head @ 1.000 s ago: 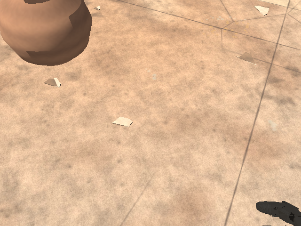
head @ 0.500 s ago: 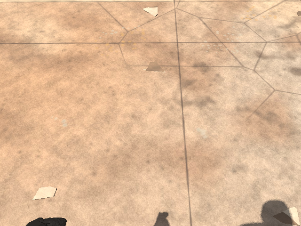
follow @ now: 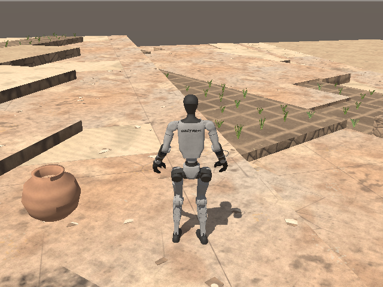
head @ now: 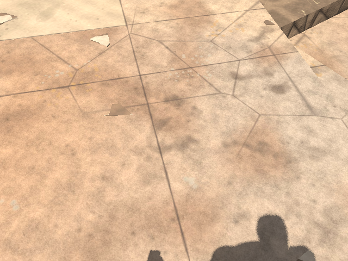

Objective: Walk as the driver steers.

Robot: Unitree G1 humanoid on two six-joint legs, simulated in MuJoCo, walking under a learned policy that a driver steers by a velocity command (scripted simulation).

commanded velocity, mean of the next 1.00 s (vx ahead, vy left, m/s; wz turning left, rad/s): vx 0.16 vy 0.00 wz -0.13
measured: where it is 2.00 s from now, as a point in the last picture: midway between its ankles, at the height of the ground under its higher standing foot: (191, 197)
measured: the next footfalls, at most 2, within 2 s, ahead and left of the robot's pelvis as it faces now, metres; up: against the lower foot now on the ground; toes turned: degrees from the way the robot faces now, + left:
right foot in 0.32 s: +0.03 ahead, -0.13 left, +0.00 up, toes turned -1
left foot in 0.78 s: +0.13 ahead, +0.11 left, +0.00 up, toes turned -3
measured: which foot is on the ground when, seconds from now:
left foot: down 0.00-0.52, up 0.54-0.76, down 0.78-1.00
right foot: up 0.00-0.30, down 0.32-0.78, up 0.80-1.00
